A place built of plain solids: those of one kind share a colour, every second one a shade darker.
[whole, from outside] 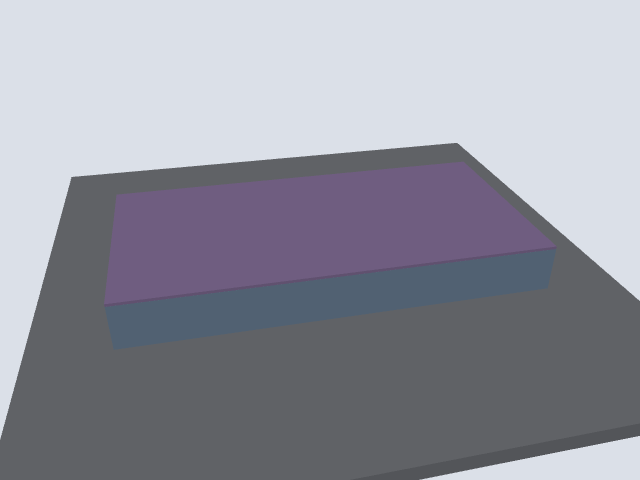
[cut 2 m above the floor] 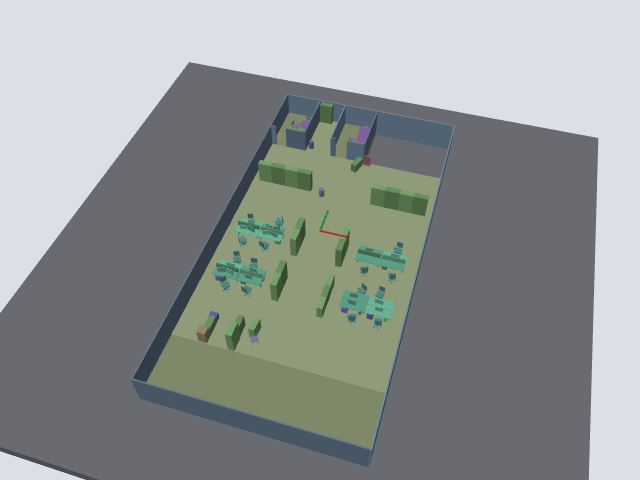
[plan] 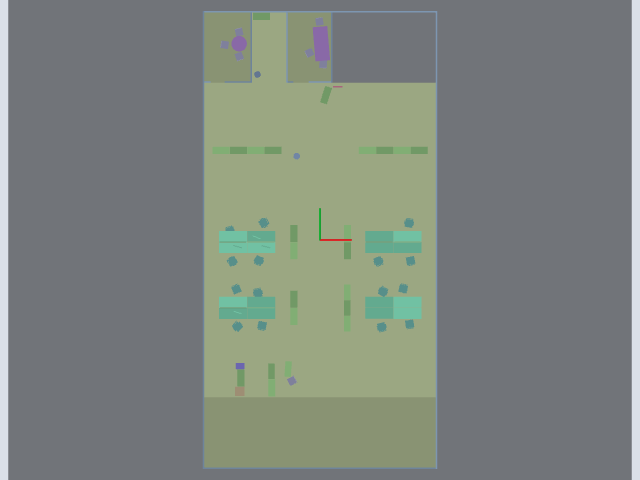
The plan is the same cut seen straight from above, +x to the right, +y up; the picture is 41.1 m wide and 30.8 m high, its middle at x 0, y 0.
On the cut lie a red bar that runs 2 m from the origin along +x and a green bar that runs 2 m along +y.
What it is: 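One storey of an office; an open floor with rows of desks, a band of small rooms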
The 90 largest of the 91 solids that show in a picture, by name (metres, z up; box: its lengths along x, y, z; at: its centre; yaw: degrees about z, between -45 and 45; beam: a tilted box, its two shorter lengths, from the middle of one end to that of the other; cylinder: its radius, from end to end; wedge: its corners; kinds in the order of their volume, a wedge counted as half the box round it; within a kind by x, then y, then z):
{
 "floor_1": {"box": [2.96, 4.5, 0.67], "at": [-5.94, 12.34, 0.29]},
 "floor_2": {"box": [2.19, 4.5, 0.67], "at": [-3.27, 12.34, 0.29]},
 "floor_3": {"box": [2.78, 4.5, 0.67], "at": [-0.68, 12.34, 0.29]},
 "floor_4": {"box": [14.85, 4.5, 0.64], "at": [0.0, -12.34, 0.27]},
 "floor_5": {"box": [14.85, 20.19, 0.67], "at": [0.0, 0.0, 0.29]},
 "roof_1": {"box": [15.05, 29.39, 0.2], "at": [0.0, 0.0, 3.32]},
 "wall_1": {"box": [0.1, 29.39, 3.27], "at": [-7.47, 0.0, 1.59]},
 "wall_2": {"box": [0.41, 0.1, 2.6], "at": [-7.22, 10.14, 1.92]},
 "wall_3": {"box": [1.65, 0.1, 2.6], "at": [-5.29, 10.14, 1.92]},
 "wall_4": {"box": [0.1, 4.5, 2.6], "at": [-4.41, 12.34, 1.92]},
 "wall_5": {"box": [0.1, 4.5, 2.6], "at": [-2.12, 12.34, 1.92]},
 "wall_6": {"box": [0.35, 0.1, 2.6], "at": [-1.89, 10.14, 1.92]},
 "wall_7": {"box": [1.44, 0.1, 2.6], "at": [-0.01, 10.14, 1.92]},
 "wall_8": {"box": [14.85, 0.1, 3.27], "at": [0.0, -14.64, 1.59]},
 "wall_9": {"box": [14.85, 0.1, 3.27], "at": [0.0, 14.64, 1.59]},
 "wall_10": {"box": [0.1, 4.5, 2.6], "at": [0.76, 12.34, 1.92]},
 "wall_11": {"box": [0.1, 29.39, 3.27], "at": [7.47, 0.0, 1.59]},
 "cabinet_1": {"box": [1.1, 0.46, 1.89], "at": [-6.34, 5.75, 1.56]},
 "cabinet_2": {"box": [1.1, 0.46, 1.89], "at": [-5.23, 5.75, 1.56]},
 "cabinet_3": {"box": [0.47, 1.1, 0.75], "at": [-5.07, -8.85, 1.0]},
 "cabinet_4": {"box": [1.1, 0.46, 1.89], "at": [-4.12, 5.75, 1.56]},
 "cabinet_5": {"box": [1.1, 0.46, 1.89], "at": [-3.75, 14.35, 1.56]},
 "cabinet_6": {"box": [0.42, 1.0, 1.1], "at": [-3.12, -8.43, 1.17]},
 "cabinet_7": {"box": [0.46, 1.1, 1.89], "at": [-3.1, -9.49, 1.56]},
 "cabinet_8": {"box": [1.1, 0.46, 1.89], "at": [-3.01, 5.75, 1.56]},
 "cabinet_9": {"box": [0.42, 1.0, 1.1], "at": [-2.04, -8.28, 1.17], "yaw": -4.1},
 "cabinet_10": {"box": [0.46, 1.1, 1.89], "at": [-1.68, -4.91, 1.56]},
 "cabinet_11": {"box": [0.46, 1.1, 1.89], "at": [-1.68, -3.8, 1.56]},
 "cabinet_12": {"box": [0.46, 1.1, 1.89], "at": [-1.68, -0.69, 1.56]},
 "cabinet_13": {"box": [0.46, 1.1, 1.89], "at": [-1.68, 0.42, 1.56]},
 "cabinet_14": {"box": [0.47, 1.1, 0.75], "at": [0.39, 9.3, 1.0], "yaw": -18.0},
 "cabinet_15": {"box": [0.42, 1.0, 1.1], "at": [1.74, -5.37, 1.17]},
 "cabinet_16": {"box": [0.42, 1.0, 1.1], "at": [1.74, -4.36, 1.17]},
 "cabinet_17": {"box": [0.42, 1.0, 1.1], "at": [1.74, -3.35, 1.17]},
 "cabinet_18": {"box": [0.46, 1.1, 1.89], "at": [1.76, -0.69, 1.56]},
 "cabinet_19": {"box": [0.46, 1.1, 1.89], "at": [1.76, 0.42, 1.56]},
 "cabinet_20": {"box": [1.1, 0.46, 1.89], "at": [3.04, 5.75, 1.56]},
 "cabinet_21": {"box": [1.1, 0.46, 1.89], "at": [4.15, 5.75, 1.56]},
 "cabinet_22": {"box": [1.1, 0.46, 1.89], "at": [5.26, 5.75, 1.56]},
 "cabinet_23": {"box": [1.1, 0.46, 1.89], "at": [6.37, 5.75, 1.56]},
 "desk_1": {"box": [0.59, 0.07, 0.45], "at": [-5.92, -4.65, 1.6], "yaw": 12.8},
 "desk_2": {"box": [1.8, 0.7, 0.032], "at": [-5.58, -4.71, 1.36]},
 "desk_3": {"box": [1.8, 0.7, 0.032], "at": [-5.58, -3.99, 1.36]},
 "desk_4": {"box": [1.8, 0.7, 0.032], "at": [-5.58, -0.49, 1.36]},
 "desk_5": {"box": [1.8, 0.7, 0.032], "at": [-5.58, 0.23, 1.36]},
 "desk_6": {"box": [1.8, 0.7, 0.032], "at": [-3.77, -4.71, 1.36]},
 "desk_7": {"box": [1.8, 0.7, 0.032], "at": [-3.77, -3.99, 1.36]},
 "desk_8": {"box": [1.8, 0.7, 0.032], "at": [-3.77, -0.49, 1.36]},
 "desk_9": {"box": [1.8, 0.7, 0.032], "at": [-3.77, 0.23, 1.36]},
 "desk_10": {"box": [1.8, 0.7, 0.032], "at": [3.8, -4.71, 1.36]},
 "desk_11": {"box": [1.8, 0.7, 0.032], "at": [3.8, -3.99, 1.36]},
 "desk_12": {"box": [1.8, 0.7, 0.032], "at": [3.8, -0.49, 1.36]},
 "desk_13": {"box": [1.8, 0.7, 0.032], "at": [3.8, 0.23, 1.36]},
 "desk_14": {"box": [1.8, 0.7, 0.032], "at": [5.61, -4.71, 1.36]},
 "desk_15": {"box": [1.8, 0.7, 0.032], "at": [5.61, -3.99, 1.36]},
 "desk_16": {"box": [1.8, 0.7, 0.032], "at": [5.61, -0.49, 1.36]},
 "desk_17": {"box": [1.8, 0.7, 0.032], "at": [5.61, 0.23, 1.36]},
 "copier_1": {"box": [0.62, 0.61, 1.12], "at": [-5.15, -9.71, 1.18]},
 "officechair_1": {"box": [0.51, 0.49, 0.08], "at": [-5.6, -1.36, 1.12], "yaw": 31.0},
 "officechair_2": {"box": [0.54, 0.5, 0.08], "at": [-5.36, -3.17, 1.17], "yaw": 23.5},
 "officechair_3": {"box": [0.51, 0.49, 0.08], "at": [-5.28, -5.57, 1.16], "yaw": -41.8},
 "officechair_4": {"box": [0.49, 0.51, 0.08], "at": [-3.98, -3.42, 1.12], "yaw": 11.1},
 "officechair_5": {"box": [0.49, 0.51, 0.08], "at": [-3.92, -1.3, 1.17], "yaw": -21.0},
 "officechair_6": {"box": [0.54, 0.5, 0.08], "at": [-3.71, -5.48, 1.18], "yaw": -11.4},
 "officechair_7": {"box": [0.51, 0.49, 0.08], "at": [-3.63, 1.09, 1.17], "yaw": 28.6},
 "officechair_8": {"box": [0.49, 0.51, 0.08], "at": [3.74, -1.35, 1.13], "yaw": 20.3},
 "officechair_9": {"box": [0.49, 0.51, 0.08], "at": [3.95, -5.57, 1.16], "yaw": 14.6},
 "officechair_10": {"box": [0.49, 0.51, 0.08], "at": [4.03, -3.33, 1.09], "yaw": -29.7},
 "officechair_11": {"box": [0.54, 0.5, 0.08], "at": [5.34, -3.14, 1.1], "yaw": -13.3},
 "officechair_12": {"box": [0.49, 0.51, 0.08], "at": [5.71, 1.07, 1.16], "yaw": -8.8},
 "officechair_13": {"box": [0.54, 0.5, 0.08], "at": [5.75, -5.38, 1.17], "yaw": 8.0},
 "officechair_14": {"box": [0.54, 0.5, 0.08], "at": [5.81, -1.32, 1.14], "yaw": 11.1},
 "bin_1": {"cylinder": 0.21, "from": [-4.01, 10.62, 0.62], "to": [-4.01, 10.62, 1.29]},
 "bin_2": {"cylinder": 0.21, "from": [-1.5, 5.38, 0.62], "to": [-1.5, 5.38, 1.29]},
 "screen_1": {"box": [1.7, 0.03, 0.4], "at": [-5.58, -4.39, 1.57]},
 "screen_2": {"box": [1.7, 0.03, 0.4], "at": [-5.58, -0.17, 1.57]},
 "screen_3": {"box": [1.7, 0.03, 0.4], "at": [-3.77, -4.39, 1.57]},
 "screen_4": {"box": [1.7, 0.03, 0.4], "at": [-3.77, -0.17, 1.57]},
 "screen_5": {"box": [1.7, 0.03, 0.4], "at": [3.8, -0.17, 1.57]},
 "screen_6": {"box": [1.7, 0.03, 0.4], "at": [5.61, -0.17, 1.57]},
 "pedestal_1": {"box": [0.57, 0.41, 0.52], "at": [-5.12, -8.09, 0.93]},
 "meetingtable_1": {"cylinder": 0.5, "from": [-5.19, 12.59, 1.34], "to": [-5.19, 12.59, 1.38]},
 "meetingtable_2": {"box": [0.94, 2.2, 0.032], "at": [0.09, 12.59, 1.36], "yaw": 4.9},
 "visitorchair_1": {"box": [0.49, 0.49, 0.04], "at": [-6.12, 12.53, 1.09], "yaw": -9.0},
 "visitorchair_2": {"box": [0.49, 0.49, 0.04], "at": [-5.19, 13.34, 1.09], "yaw": 12.7},
 "visitorchair_3": {"box": [0.49, 0.49, 0.04], "at": [-5.18, 11.78, 1.09], "yaw": 20.8},
 "visitorchair_4": {"box": [0.49, 0.49, 0.04], "at": [-0.67, 12.01, 1.09], "yaw": 24.6},
 "visitorchair_5": {"box": [0.49, 0.49, 0.04], "at": [-0.03, 14.02, 1.09], "yaw": 8.3},
 "visitorchair_6": {"box": [0.49, 0.49, 0.04], "at": [0.2, 11.27, 1.09], "yaw": -1.3},
 "guard_1": {"box": [0.49, 0.03, 0.87], "at": [1.13, 9.83, 1.18]}
}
